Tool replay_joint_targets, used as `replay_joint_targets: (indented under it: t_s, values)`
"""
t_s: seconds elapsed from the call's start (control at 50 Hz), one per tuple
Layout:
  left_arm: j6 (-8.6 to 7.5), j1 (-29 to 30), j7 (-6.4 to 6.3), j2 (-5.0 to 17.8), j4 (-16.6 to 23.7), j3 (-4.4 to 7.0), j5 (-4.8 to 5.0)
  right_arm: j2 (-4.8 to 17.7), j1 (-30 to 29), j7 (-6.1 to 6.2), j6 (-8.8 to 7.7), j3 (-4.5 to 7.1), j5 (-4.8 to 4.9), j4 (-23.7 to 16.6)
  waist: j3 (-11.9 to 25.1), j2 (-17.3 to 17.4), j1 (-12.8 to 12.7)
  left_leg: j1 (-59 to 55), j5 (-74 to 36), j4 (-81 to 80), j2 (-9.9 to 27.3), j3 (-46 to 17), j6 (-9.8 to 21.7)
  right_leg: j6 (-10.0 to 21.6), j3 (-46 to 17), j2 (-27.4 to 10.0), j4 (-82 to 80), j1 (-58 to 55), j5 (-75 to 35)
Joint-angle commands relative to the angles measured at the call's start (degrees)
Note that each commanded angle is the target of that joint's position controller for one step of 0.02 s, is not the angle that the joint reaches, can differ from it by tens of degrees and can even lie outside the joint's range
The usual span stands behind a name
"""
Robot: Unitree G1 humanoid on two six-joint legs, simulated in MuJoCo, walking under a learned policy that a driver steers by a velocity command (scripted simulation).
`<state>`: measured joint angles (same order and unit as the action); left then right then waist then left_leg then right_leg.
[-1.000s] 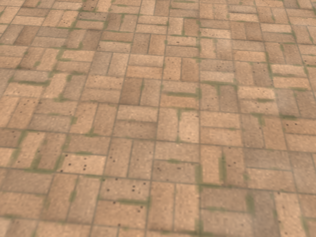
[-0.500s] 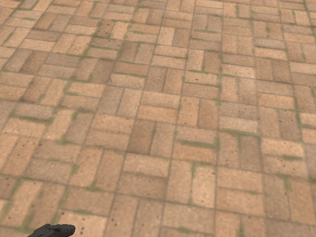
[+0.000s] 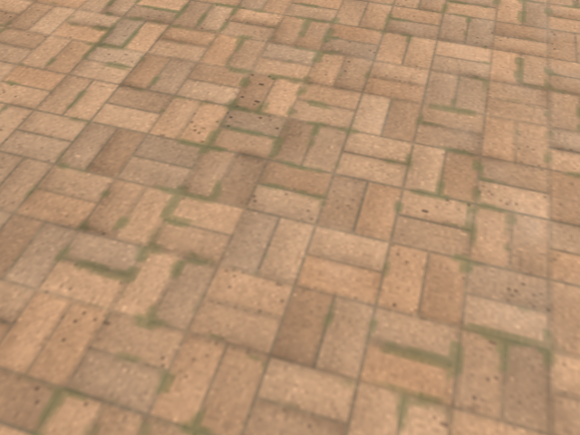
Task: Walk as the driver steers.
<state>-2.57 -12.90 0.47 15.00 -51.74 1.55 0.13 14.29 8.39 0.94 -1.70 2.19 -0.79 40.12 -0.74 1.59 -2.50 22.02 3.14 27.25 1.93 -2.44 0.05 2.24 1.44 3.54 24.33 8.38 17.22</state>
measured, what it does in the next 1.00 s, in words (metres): steps on the spot: left foot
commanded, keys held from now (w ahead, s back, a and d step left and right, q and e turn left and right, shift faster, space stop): e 0.52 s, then no key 0.16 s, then q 0.22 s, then w+q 0.10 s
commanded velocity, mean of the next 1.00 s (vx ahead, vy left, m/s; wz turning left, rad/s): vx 0.03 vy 0.00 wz -0.20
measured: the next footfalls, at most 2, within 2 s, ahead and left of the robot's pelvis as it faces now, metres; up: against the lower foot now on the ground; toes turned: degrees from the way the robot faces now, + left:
left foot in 0.88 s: +0.08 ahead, +0.09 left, +0.00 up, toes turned -16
left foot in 1.28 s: +0.20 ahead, +0.14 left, +0.00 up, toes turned +1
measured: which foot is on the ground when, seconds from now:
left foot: down 0.00-0.38, up 0.40-0.86, down 0.88-1.00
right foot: down 0.00-1.00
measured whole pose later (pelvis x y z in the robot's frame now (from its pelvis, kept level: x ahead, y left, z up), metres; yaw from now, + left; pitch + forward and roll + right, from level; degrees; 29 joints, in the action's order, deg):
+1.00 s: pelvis +0.00 -0.03 +0.00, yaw -13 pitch +0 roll -1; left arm 0.7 -7.9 -2.0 15.2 -46.3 2.8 -0.3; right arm 17.0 11.5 1.2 0.0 4.2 1.4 49.4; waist -1.5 0.1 0.0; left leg 15.6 18.8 33.3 1.2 -4.6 -0.6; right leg 4.0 1.2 3.8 30.8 12.9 19.0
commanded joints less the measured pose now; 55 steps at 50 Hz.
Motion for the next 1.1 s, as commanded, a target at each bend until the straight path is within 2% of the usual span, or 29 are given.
replay_joint_targets:
  t_s: [0.02, 0.04, 0.06, 0.1, 0.16, 0.2, 0.22, 0.26, 0.34, 0.36, 0.38, 0.4, 0.42, 0.44, 0.48, 0.5, 0.58, 0.68, 0.76, 0.8, 0.84, 0.88, 0.9, 0.92, 0.96, 1.0, 1.04, 1.06, 1.1]
  values:
    - [-1.16, -8.52, 0.0, 2.8, 0.79, 0.06, -1.23, 8.7, 2.69, 0.89, -0.09, 2.46, -0.92, -2.77, 11.62, 7.04, -1.79, -24.85, -35.78, 1.4, 11.65, -10.12, 9.93, -0.78, -3.78, -5.48, 4.4, 10.41, -4.6]
    - [-0.71, -6.13, -0.09, 3.56, 0.68, -0.16, -0.83, 5.08, 1.82, 0.67, 0.42, 1.77, -0.39, -3.02, 11.77, 6.52, 0.28, -24.24, -30.52, 1.67, 11.55, -10.34, 10.89, -1.91, -3.91, -5.76, 4.12, 10.54, 1.14]
    - [0.11, -2.99, -0.19, 5.08, 1.7, 0.12, -0.25, 4.87, 0.37, 0.47, 0.74, 1.8, 0.01, -3.08, 9.89, 5.83, 0.9, -22.57, -23.7, 1.55, 9.87, -9.25, 9.55, -2.07, -4.12, -5.66, 3.43, 11.65, 0.31]
    - [1.94, 0.45, -0.88, 8.54, 3.03, 1.16, 0.31, 8.65, -0.28, 0.63, 1.08, 3.08, 0.24, -3.52, 6.98, 3.93, 2.24, -19.86, -20.14, 1.56, 8.41, -7.44, 8.11, -1.62, -4.3, -4.58, 5.88, 13.49, -4.58]
    - [3.37, 0.08, -1.22, 8.26, 4.21, 1.73, 0.48, 10.02, 2.69, 1.65, 1.47, 4.0, 0.21, -2.4, 9.42, 6.44, 2.59, -21.04, -27.43, 0.75, 13.35, -9.98, 10.76, -2.18, -3.47, -3.79, 13.59, 14.52, -3.96]
    - [4.19, 0.81, -0.96, 7.26, 4.97, 2.11, 0.57, 9.95, 2.82, 2.56, 1.82, 4.15, 0.2, -2.2, 10.35, 9.82, 3.35, -20.74, -28.85, -2.1, 19.3, -13.98, 14.54, -3.05, -1.88, -3.05, 24.45, 17.05, 12.74]
    - [4.76, 2.17, -0.79, 7.58, 5.65, 2.5, 0.77, 10.45, 3.06, 2.9, 1.75, 4.3, -0.22, -2.23, 9.9, 9.11, 4.44, -19.43, -27.43, -4.18, 21.77, -15.49, 16.27, -3.46, -2.45, -3.91, 31.99, 19.1, 19.7]
    - [5.96, 1.59, -0.76, 6.64, 6.05, 2.79, 1.27, 11.12, -1.98, 3.08, 1.5, 4.57, -0.1, -2.48, 7.53, 5.92, 1.98, -13.41, -17.98, -6.86, 19.93, -10.46, 14.05, -3.79, -3.42, -6.72, 31.46, 17.49, 18.38]
    - [6.95, -4.19, 0.01, 6.57, 4.47, 3.52, 0.55, 10.78, -8.77, 2.36, 2.11, 4.68, 1.15, -1.81, 7.65, 6.87, -1.97, -4.91, -6.5, -5.17, 14.35, 1.42, 8.95, -2.24, 2.08, -4.9, 15.78, 3.52, 0.69]
    - [6.99, -5.92, 0.37, 6.88, 3.96, 3.94, 0.3, 9.89, -8.46, 2.27, 2.39, 4.54, 1.75, -1.13, 7.18, 5.4, -2.56, -3.03, 0.64, -1.91, 12.88, 3.94, 6.7, -0.73, 3.03, -3.39, 10.08, 0.5, -3.15]
    - [6.87, -6.4, 0.38, 8.1, 4.14, 4.45, -0.23, 7.76, -5.41, 2.07, 2.86, 4.2, 1.79, 0.39, 4.34, -0.72, -1.93, 2.61, 11.9, 5.69, 9.67, 7.94, 2.55, 1.74, -1.27, -4.04, 3.61, -2.17, -6.76]
    - [6.51, -5.57, -0.78, 15.63, 6.64, 5.92, -0.62, 4.66, -2.97, 1.83, 3.42, 3.29, -0.07, -0.48, 1.08, -19.95, 0.45, 16.64, 31.84, 23.97, 1.49, 12.83, -3.94, 8.99, -25.76, -19.98, -5.35, -4.2, -19.33]
    - [5.09, -4.21, -0.36, 18.31, 8.97, 5.7, -3.4, 6.13, -9.94, 2.33, 3.06, 3.71, 0.03, -3.17, 1.71, -17.61, -2.23, 17.86, 36.85, 34.06, -2.45, 1.51, -3.53, 17.3, -35.09, -25.58, -9.8, 4.05, -19.15]
    - [3.63, -1.03, -0.34, 17.34, 9.68, 5.58, -3.69, 7.86, -10.46, 2.75, 2.97, 4.21, 0.73, -3.07, 0.73, -12.19, -0.75, 17.96, 31.7, 37.67, -1.43, -1.33, -2.44, 15.89, -31.56, -23.07, -10.61, 5.31, -11.53]
    - [2.61, 4.22, -1.18, 13.7, 10.51, 4.78, -0.63, 9.69, -6.79, 3.61, 2.98, 5.26, 0.23, -0.14, -0.11, -7.91, 2.25, 18.34, 21.5, 37.15, 0.22, -2.35, -1.98, 9.21, -24.86, -17.7, -9.02, 3.77, -5.66]
    - [2.58, 4.97, -1.6, 12.41, 10.78, 4.25, 0.11, 9.67, -5.59, 3.8, 2.92, 5.39, -0.09, 0.52, 0.35, -8.51, 2.67, 17.22, 18.58, 37.55, 0.05, -2.42, -2.54, 8.16, -22.92, -16.3, -8.4, 3.54, -8.85]
    - [2.54, 0.89, -2.62, 9.54, 10.45, 3.19, -0.12, 7.67, -3.73, 3.16, 2.11, 4.81, 0.89, 1.8, 4.7, -7.4, 1.94, 15.55, 13.63, 36.18, -0.89, -2.37, -4.04, 8.56, -19.5, -15.07, -6.55, -3.92, -20.29]
    - [2.8, 0.37, -2.83, 9.28, 9.69, 2.94, -0.39, 6.96, -5.04, 2.43, 1.94, 3.98, 1.15, 2.35, 3.36, -8.88, 0.57, 10.85, 13.01, 22.96, 0.64, -2.48, -5.52, 8.67, -19.43, -14.53, -7.05, -5.77, -18.25]
    - [2.62, 2.67, -2.04, 6.5, 8.21, 1.69, -1.46, 6.15, -2.89, 1.31, 1.56, 3.03, 1.29, 4.73, 2.34, -8.96, 0.19, -1.36, 14.29, 11.98, 2.1, -0.54, -5.46, 9.18, -16.23, -13.62, -7.95, -0.1, -15.78]
    - [2.6, 3.23, -1.68, 7.65, 7.2, 1.88, -1.48, 7.16, -2.71, 1.04, 1.33, 3.02, 1.63, 5.15, 1.09, -8.6, 0.18, -3.94, 14.52, 8.01, 1.42, 0.49, -4.8, 9.32, -16.42, -13.94, -7.36, 0.6, -16.56]
    - [2.94, 4.34, -1.86, 9.55, 6.7, 2.5, -0.6, 8.32, -1.89, 0.82, 0.94, 3.1, 1.71, 5.28, 0.54, -7.43, 1.59, -5.48, 9.88, 0.96, 0.52, 1.59, -3.53, 8.61, -16.0, -13.79, -4.85, -0.74, -20.49]
    - [2.95, 2.55, -2.34, 10.57, 6.12, 3.16, -0.29, 10.75, -1.37, 0.66, 0.7, 3.35, 1.13, 4.95, 1.84, -4.41, 1.78, -8.26, -3.92, -2.34, 1.96, -0.82, -1.44, 6.19, -14.54, -12.39, -2.21, -2.05, -21.24]
    - [2.73, 0.97, -2.52, 10.45, 6.58, 3.45, -1.02, 13.33, -1.52, 0.68, 0.8, 3.86, 1.15, 4.71, 3.41, -0.21, -0.13, -9.93, -14.27, 1.2, 3.65, -2.98, 0.1, 4.81, -11.89, -9.31, 0.16, -1.19, -18.46]
    - [2.66, 1.4, -2.76, 9.54, 7.06, 3.47, -1.28, 12.66, -0.59, 0.49, 1.11, 3.93, 1.83, 5.4, 5.58, 2.63, -0.14, -9.38, -9.59, 1.71, 3.23, -4.38, 2.14, 3.64, -8.01, -5.94, 0.64, -1.32, -10.41]
    - [2.86, 4.76, -3.01, 7.42, 8.46, 3.42, -0.63, 9.61, 0.4, 0.39, 1.32, 3.48, 2.44, 5.89, 3.64, 2.22, 0.47, -3.7, 16.22, 0.1, 2.38, -6.51, 4.73, 3.33, -5.34, -3.95, 2.06, 0.49, 11.46]
    - [2.41, 1.88, -2.78, 7.86, 8.76, 3.72, 0.42, 8.71, -1.83, 0.24, 0.24, 3.04, 2.64, 4.24, -2.36, -0.18, -1.44, 9.08, 33.94, 1.37, 1.58, -7.88, 5.98, 6.61, -12.84, -9.47, -2.3, -1.7, 24.36]
    - [0.84, -2.44, -2.66, 12.25, 7.41, 5.22, 0.31, 5.88, -6.98, -0.51, -1.08, 2.12, 3.2, 1.43, -4.99, -8.09, -2.78, 19.63, 23.23, 15.77, -0.49, 0.21, 4.13, 12.26, -28.19, -23.11, -13.59, -9.36, 27.09]
    - [-0.03, -3.14, -2.8, 12.05, 7.53, 5.25, -0.65, 7.49, -8.28, -0.8, -1.19, 2.36, 2.34, 0.64, -4.84, -7.65, -3.38, 21.81, 26.31, 25.07, 2.52, -1.52, 3.78, 14.54, -31.72, -27.02, -14.66, -9.1, 22.32]
    - [-1.01, -1.19, -2.57, 9.95, 8.21, 4.65, 0.01, 7.93, -5.73, -1.49, -1.0, 2.58, 2.97, 0.98, -4.67, -4.51, -1.26, 24.91, 26.62, 29.44, 5.61, -3.28, 3.51, 13.72, -27.16, -27.12, -14.57, -11.1, 13.81]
